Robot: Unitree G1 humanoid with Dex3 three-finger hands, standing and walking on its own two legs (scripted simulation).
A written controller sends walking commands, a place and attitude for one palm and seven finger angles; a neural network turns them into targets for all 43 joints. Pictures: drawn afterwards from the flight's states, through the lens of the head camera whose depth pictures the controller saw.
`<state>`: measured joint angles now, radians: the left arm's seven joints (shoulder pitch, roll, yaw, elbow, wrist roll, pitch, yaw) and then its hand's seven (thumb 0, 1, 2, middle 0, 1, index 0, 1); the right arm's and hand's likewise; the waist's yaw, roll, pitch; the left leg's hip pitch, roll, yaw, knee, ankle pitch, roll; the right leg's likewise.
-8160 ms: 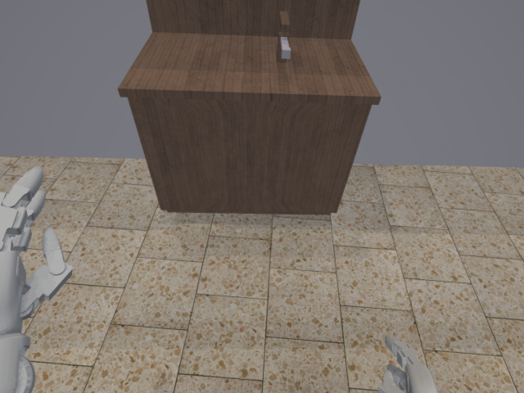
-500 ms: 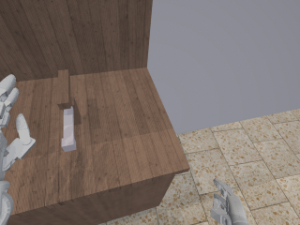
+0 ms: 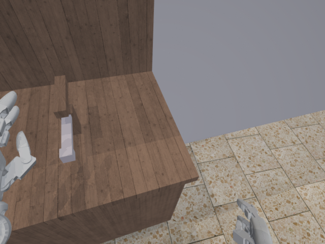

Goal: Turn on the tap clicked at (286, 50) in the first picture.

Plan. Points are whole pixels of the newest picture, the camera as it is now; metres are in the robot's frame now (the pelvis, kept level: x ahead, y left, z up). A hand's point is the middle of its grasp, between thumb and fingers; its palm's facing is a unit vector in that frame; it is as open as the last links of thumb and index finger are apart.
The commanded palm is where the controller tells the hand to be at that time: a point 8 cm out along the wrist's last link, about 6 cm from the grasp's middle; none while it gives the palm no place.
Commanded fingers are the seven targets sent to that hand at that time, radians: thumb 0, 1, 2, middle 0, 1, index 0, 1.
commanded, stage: shuffle to correct the standing spot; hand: left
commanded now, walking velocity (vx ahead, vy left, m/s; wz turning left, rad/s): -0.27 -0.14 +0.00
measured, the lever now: (67, 154) +0.29 +0.26 +0.04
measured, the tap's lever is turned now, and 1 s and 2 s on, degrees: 0 0 0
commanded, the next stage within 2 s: come to a stop and stand still in 0.30 s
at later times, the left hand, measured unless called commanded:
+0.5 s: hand (39, 196) +0.16 +0.21 +0.16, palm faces +0.36 -0.82 -0.44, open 7.4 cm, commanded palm +0.10 +0.25 +0.17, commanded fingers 0.00 0.90 0.90 -0.20 -0.30 -0.20 -0.30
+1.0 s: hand (36, 230) +0.12 +0.20 +0.15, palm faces +0.39 -0.84 -0.37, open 7.5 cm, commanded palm +0.06 +0.24 +0.17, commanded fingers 0.00 0.90 0.90 -0.20 -0.30 -0.20 -0.30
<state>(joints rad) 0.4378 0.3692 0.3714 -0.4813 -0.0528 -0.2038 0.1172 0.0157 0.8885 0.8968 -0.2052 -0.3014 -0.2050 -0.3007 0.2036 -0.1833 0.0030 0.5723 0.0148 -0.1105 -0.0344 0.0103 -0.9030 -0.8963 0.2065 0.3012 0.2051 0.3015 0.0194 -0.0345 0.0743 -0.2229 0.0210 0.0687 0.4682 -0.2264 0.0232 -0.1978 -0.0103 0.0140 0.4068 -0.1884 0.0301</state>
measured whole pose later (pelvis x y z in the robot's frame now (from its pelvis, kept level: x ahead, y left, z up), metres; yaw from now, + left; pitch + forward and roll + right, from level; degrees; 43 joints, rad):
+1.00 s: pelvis -0.09 -0.05 +0.00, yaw +2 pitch -2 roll -1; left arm 0.47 0.34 0.34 -0.45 -0.04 -0.18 0.11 0.02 0.89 0.90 -0.20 -0.30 -0.20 -0.30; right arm 0.23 -0.17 0.02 0.57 0.01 -0.10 -0.01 0.01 -0.90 -0.90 0.21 0.30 0.21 0.30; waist 0.00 -0.01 0.05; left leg -0.21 0.04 0.04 0.49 -0.25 0.01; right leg -0.22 0.01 -0.05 0.42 -0.18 -0.01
